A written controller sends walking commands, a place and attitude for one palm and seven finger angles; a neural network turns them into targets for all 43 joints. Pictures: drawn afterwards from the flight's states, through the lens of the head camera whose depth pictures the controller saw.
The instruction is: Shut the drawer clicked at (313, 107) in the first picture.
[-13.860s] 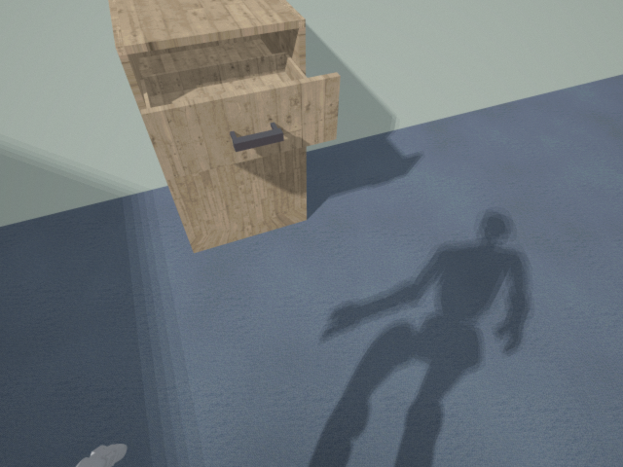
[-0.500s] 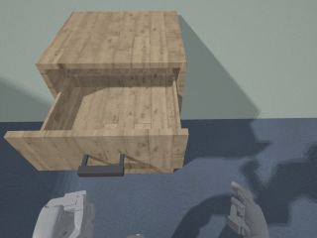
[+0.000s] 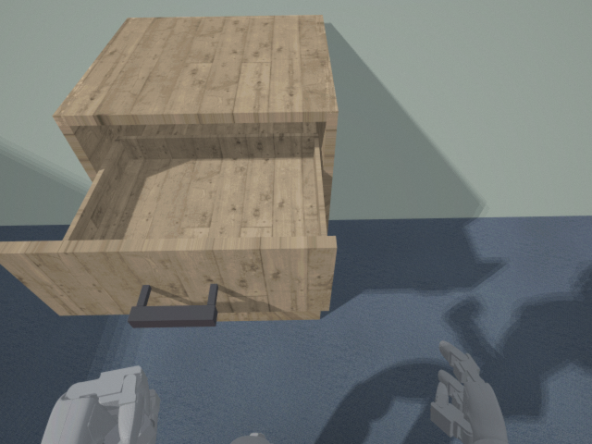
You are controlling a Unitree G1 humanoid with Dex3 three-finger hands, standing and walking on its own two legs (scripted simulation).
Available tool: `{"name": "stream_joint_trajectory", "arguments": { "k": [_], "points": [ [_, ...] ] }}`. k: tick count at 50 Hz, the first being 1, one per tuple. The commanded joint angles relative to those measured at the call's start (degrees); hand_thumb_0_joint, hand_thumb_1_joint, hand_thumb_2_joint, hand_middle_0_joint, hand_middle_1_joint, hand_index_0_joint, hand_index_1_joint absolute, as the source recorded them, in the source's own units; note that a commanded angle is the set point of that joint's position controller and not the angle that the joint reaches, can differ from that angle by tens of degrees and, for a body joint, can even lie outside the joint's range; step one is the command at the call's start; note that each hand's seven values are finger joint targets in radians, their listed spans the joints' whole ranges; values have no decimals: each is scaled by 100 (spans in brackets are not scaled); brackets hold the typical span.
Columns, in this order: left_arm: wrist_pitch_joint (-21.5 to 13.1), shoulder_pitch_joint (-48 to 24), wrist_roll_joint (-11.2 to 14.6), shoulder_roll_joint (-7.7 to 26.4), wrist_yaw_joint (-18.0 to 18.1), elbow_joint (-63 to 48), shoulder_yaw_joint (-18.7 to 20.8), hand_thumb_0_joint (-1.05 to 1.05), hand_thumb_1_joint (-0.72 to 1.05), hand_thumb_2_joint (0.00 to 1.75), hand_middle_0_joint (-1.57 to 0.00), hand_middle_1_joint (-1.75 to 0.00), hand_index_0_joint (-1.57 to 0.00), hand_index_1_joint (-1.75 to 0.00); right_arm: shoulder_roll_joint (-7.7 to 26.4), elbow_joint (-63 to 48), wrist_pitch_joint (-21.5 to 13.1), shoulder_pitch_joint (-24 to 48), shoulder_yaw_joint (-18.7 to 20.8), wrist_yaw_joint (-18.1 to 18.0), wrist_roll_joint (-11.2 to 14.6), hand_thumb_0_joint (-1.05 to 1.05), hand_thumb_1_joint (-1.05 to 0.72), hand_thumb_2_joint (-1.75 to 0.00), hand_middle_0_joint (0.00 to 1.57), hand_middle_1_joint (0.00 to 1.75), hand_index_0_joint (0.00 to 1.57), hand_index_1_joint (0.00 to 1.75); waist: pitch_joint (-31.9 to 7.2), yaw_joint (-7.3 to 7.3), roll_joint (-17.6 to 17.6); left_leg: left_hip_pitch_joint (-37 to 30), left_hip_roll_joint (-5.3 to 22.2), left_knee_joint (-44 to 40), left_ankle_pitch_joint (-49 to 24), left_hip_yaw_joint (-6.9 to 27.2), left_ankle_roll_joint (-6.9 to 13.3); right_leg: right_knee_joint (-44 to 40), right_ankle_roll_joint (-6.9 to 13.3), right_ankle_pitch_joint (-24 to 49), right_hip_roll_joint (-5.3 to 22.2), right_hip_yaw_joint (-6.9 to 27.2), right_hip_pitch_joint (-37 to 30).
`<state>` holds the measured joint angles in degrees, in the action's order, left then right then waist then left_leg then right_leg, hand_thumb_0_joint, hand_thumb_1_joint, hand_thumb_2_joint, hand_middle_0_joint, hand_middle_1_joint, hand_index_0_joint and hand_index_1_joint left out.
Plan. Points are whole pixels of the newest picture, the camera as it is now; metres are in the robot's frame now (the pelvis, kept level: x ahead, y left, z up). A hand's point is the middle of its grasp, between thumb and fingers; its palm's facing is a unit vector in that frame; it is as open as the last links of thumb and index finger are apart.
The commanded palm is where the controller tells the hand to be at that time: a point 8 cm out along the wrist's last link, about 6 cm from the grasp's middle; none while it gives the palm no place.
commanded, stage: bring the fist close to the handle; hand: left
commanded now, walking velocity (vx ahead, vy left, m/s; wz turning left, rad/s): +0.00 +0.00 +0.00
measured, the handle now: (176, 303) +0.30 +0.21 +0.01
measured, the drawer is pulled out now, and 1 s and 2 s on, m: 0.28 0.28 0.25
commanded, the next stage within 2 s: push the drawer shut in 1.28 s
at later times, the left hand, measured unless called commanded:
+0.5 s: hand (164, 401) +0.17 +0.17 +0.04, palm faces +0.10 -0.99 -0.04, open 3.3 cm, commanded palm +0.13 +0.23 +0.04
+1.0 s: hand (187, 376) +0.21 +0.17 +0.00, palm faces +0.07 -1.00 -0.02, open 3.3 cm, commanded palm +0.17 +0.22 +0.01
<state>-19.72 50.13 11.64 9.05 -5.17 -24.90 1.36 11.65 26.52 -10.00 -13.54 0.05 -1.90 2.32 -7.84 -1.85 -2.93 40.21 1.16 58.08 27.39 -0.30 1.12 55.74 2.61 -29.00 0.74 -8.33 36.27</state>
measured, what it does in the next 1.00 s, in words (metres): stands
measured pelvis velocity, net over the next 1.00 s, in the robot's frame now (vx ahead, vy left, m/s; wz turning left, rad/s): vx -0.01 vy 0.01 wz -0.02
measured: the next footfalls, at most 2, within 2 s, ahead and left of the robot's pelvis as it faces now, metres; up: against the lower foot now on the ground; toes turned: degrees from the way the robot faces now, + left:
none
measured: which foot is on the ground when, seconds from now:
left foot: down 0.00-1.00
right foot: down 0.00-1.00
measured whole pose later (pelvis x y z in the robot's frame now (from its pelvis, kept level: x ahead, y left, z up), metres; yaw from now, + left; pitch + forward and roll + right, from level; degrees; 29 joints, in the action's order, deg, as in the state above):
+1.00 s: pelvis -0.01 +0.01 -0.04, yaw -1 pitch +19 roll -3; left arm -25.6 27.4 10.1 8.6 -3.2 -5.7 2.1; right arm 12.3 28.5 -7.4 -10.9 -0.1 -1.2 -0.1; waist -9.2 0.1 -1.7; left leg 58.9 1.6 71.6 31.5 -0.6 2.0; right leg 69.0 2.3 -32.8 1.2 -7.9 54.9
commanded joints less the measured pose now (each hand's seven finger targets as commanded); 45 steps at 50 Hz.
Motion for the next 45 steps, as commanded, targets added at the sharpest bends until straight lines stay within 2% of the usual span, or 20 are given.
{"name": "stream_joint_trajectory", "arguments": {
  "k": [1, 2, 6, 7, 11, 12, 13, 16, 19, 22, 24, 25, 27, 30, 32, 33, 37, 41, 44, 45],
  "points": [
    [-557, -7, 133, 407, -132, -782, 373, 0, 90, 90, -140, -160, -140, -160, 664, -913, -368, 490, 264, -80, 12, 0, -90, -90, 20, 30, 20, 30, -193, 169, 443, -92, -146, -717, -865, 223, 96, -1084, -156, 740, -64, 661, -117],
    [-589, -136, 114, 559, -137, -709, 509, 0, 90, 90, -140, -160, -140, -160, 679, -862, -358, 499, 265, -95, -2, 0, -90, -90, 20, 30, 20, 30, -238, 163, 433, -39, -158, -664, -882, 211, 95, -1098, -153, 750, -49, 738, -169],
    [-720, -377, 175, 640, -221, -471, 712, 0, 90, 90, -140, -160, -140, -160, 648, -804, -328, 486, 275, -119, 0, 0, -90, -90, 20, 30, 20, 30, -473, 140, 288, 20, -155, -535, -992, 163, 84, -1046, -154, 869, -6, 864, -238],
    [-750, -494, 197, 671, -231, -522, 753, 0, 90, 90, -140, -160, -140, -160, 660, -781, -341, 520, 280, -125, -6, 0, -90, -90, 20, 30, 20, 30, -589, 111, 110, -29, -161, -520, -1091, 156, 84, -1009, -142, 1039, -3, 871, -295],
    [-788, -429, 356, 523, -325, -164, 796, 0, 90, 90, -140, -160, -140, -160, 636, -696, -340, 566, 292, -123, -1, 0, -90, -90, 20, 30, 20, 30, -677, 120, 221, 53, -172, -445, -1189, 148, 61, -970, -203, 1419, 48, 914, -389],
    [-762, -430, 350, 602, -325, 64, 932, 0, 90, 90, -140, -160, -140, -160, 638, -634, -314, 599, 310, -134, -2, 0, -90, -90, 20, 30, 20, 30, -604, 108, 356, 128, -160, -432, -1205, 171, 58, -981, -207, 1486, 50, 924, -402],
    [-766, -518, 364, 526, -373, 168, 843, 0, 90, 90, -140, -160, -140, -160, 661, -618, -303, 579, 298, -135, -6, 0, -90, -90, 20, 30, 20, 30, -559, 169, 418, 196, -163, -412, -1166, 166, 54, -980, -233, 1497, 68, 956, -383],
    [-836, -679, 382, 578, -443, 318, 890, 0, 90, 90, -140, -160, -140, -160, 692, -575, -297, 596, 331, -154, -16, 0, -90, -90, 20, 30, 20, 30, -550, 188, 476, 282, -157, -354, -1124, 172, 57, -924, -250, 1447, 76, 984, -284],
    [-955, -872, 344, 570, -449, 358, 834, 0, 90, 90, -140, -160, -140, -160, 706, -532, -303, 582, 337, -146, -41, 0, -90, -90, 20, 30, 20, 30, -650, 204, 248, 257, -146, -307, -1203, 171, 70, -772, -197, 1403, 29, 894, -128],
    [-1130, -1228, 317, 655, -385, 378, 895, 0, 90, 90, -140, -160, -140, -160, 721, -461, -340, 578, 359, -151, -68, 0, -90, -90, 20, 30, 20, 30, -729, 226, 295, 354, -119, -197, -1148, 192, 73, -638, -166, 1195, -15, 855, 57],
    [-1227, -1140, 292, 514, -351, 342, 744, 0, 90, 90, -140, -160, -140, -160, 714, -493, -370, 563, 356, -114, -92, 0, -90, -90, 20, 30, 20, 30, -939, 181, 71, 279, -119, -175, -1251, 198, 70, -443, -125, 1269, -43, 739, 165],
    [-1246, -1198, 272, 468, -329, 366, 666, 0, 90, 90, -140, -160, -140, -160, 722, -509, -372, 558, 355, -101, -97, 0, -90, -90, 20, 30, 20, 30, -956, 210, 71, 292, -115, -147, -1235, 198, 70, -378, -129, 1250, -55, 699, 266],
    [-1214, -1287, 229, 509, -252, 596, 749, 0, 90, 90, -140, -160, -140, -160, 738, -454, -334, 574, 371, -98, -117, 0, -90, -90, 20, 30, 20, 30, -967, 218, 242, 399, -94, -107, -1200, 232, 68, -300, -130, 1217, -83, 659, 346],
    [-1146, -1367, 185, 433, -214, 685, 648, 0, 90, 90, -140, -160, -140, -160, 759, -525, -278, 582, 354, -73, -126, 0, -90, -90, 20, 30, 20, 30, -1034, 204, 162, 544, -104, -58, -1074, 226, 54, -180, -123, 1066, -76, 650, 450],
    [-1086, -1501, 120, 531, -149, 718, 730, 0, 90, 90, -140, -160, -140, -160, 784, -531, -228, 587, 359, -82, -134, 0, -90, -90, 20, 30, 20, 30, -1140, 185, 239, 572, -86, -40, -1087, 253, 60, -81, -110, 1065, -100, 600, 496],
    [-1071, -1504, 108, 400, -140, 654, 565, 0, 90, 90, -140, -160, -140, -160, 780, -594, -223, 583, 347, -72, -140, 0, -90, -90, 20, 30, 20, 30, -1190, 205, 181, 537, -88, -23, -1104, 245, 62, -44, -120, 1106, -93, 588, 544],
    [-1059, -1781, 68, 537, -32, 609, 648, 0, 90, 90, -140, -160, -140, -160, 789, -584, -165, 529, 329, -74, -170, 0, -90, -90, 20, 30, 20, 30, -1333, 201, 121, 588, -66, 47, -1158, 286, 48, 108, -98, 1123, -119, 533, 664],
    [-1109, -1966, -5, 264, 41, 656, 306, 0, 90, 90, -140, -160, -140, -160, 799, -631, -138, 520, 297, -15, -193, 0, -90, -90, 20, 30, 20, 30, -1287, 278, 85, 617, -51, 116, -1090, 348, 26, 261, -94, 992, -124, 439, 994],
    [-1089, -2204, -84, 398, 110, 928, 403, 0, 90, 90, -140, -160, -140, -160, 852, -611, -95, 507, 283, -13, -218, 0, -90, -90, 20, 30, 20, 30, -1207, 318, 159, 876, -58, 229, -845, 365, 23, 328, -89, 763, -117, 476, 1173],
    [-1087, -2183, -95, 399, 129, 863, 413, 0, 90, 90, -140, -160, -140, -160, 852, -650, -77, 503, 282, -2, -216, 0, -90, -90, 20, 30, 20, 30, -1312, 256, 111, 853, -60, 203, -800, 375, 19, 342, -79, 676, -115, 472, 1164]
  ]
}}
